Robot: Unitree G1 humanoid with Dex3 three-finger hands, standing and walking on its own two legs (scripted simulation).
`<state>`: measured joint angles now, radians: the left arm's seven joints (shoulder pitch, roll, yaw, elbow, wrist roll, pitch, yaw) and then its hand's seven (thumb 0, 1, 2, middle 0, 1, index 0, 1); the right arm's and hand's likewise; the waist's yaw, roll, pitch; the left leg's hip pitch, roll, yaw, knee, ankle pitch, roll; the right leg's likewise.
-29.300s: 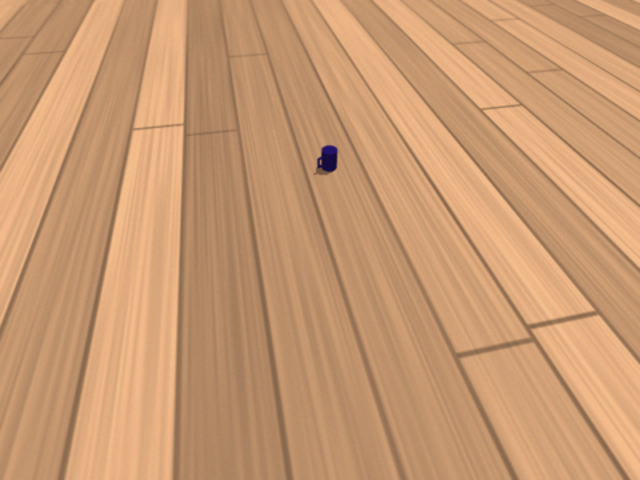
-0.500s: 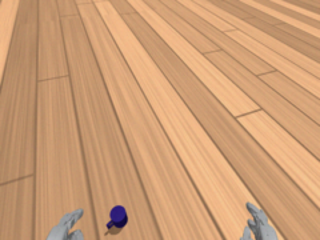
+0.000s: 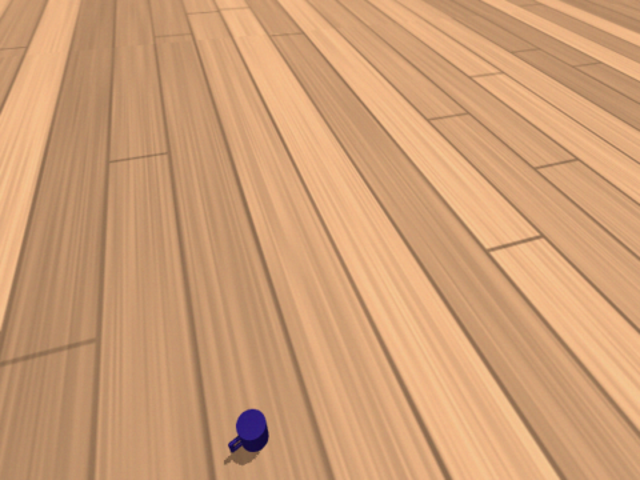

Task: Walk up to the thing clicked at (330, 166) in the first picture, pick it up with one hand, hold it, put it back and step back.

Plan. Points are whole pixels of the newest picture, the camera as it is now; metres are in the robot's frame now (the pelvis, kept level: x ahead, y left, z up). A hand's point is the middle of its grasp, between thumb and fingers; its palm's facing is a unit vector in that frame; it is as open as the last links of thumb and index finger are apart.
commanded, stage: stand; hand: left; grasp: from above
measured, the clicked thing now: (247, 434) +0.40 +0.21 -0.71
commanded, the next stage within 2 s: none
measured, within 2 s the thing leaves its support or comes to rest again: neither
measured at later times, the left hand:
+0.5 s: hand out of the picture +0.02 +0.24 -0.15, palm faces +0.02 -0.94 -0.34, open 7.3 cm
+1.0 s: hand out of the picture +0.06 +0.22 -0.14, palm faces +0.00 -0.95 -0.31, open 7.3 cm
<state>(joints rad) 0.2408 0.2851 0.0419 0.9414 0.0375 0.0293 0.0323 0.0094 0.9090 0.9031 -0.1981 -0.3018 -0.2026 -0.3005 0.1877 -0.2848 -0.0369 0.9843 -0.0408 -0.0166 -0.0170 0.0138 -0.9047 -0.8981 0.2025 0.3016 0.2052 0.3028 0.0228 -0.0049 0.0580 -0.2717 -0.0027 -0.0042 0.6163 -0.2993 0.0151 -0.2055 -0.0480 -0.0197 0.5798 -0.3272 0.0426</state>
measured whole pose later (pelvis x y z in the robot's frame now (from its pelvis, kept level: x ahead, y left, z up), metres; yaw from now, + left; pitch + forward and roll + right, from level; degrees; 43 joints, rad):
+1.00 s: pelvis +0.00 -0.02 +0.02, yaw +0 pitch -4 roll +0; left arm 0.14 0.29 0.02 1.14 0.02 0.00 0.01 0.00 0.91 0.90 -0.20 -0.30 -0.20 -0.30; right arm 0.13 -0.31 -0.01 1.14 -0.02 -0.01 -0.01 0.01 -0.91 -0.90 0.20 0.30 0.21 0.30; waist 0.00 0.01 0.07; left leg -0.13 0.01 -0.01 0.36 -0.17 -0.01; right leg -0.07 -0.03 -0.03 0.34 -0.20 0.02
